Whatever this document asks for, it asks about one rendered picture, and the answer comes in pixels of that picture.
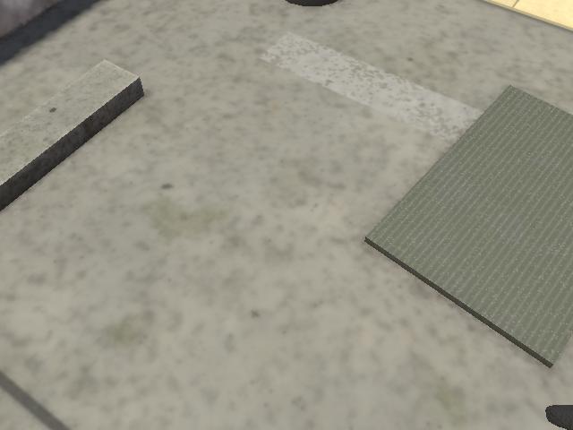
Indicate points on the right robot hand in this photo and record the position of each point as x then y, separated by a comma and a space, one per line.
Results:
560, 415

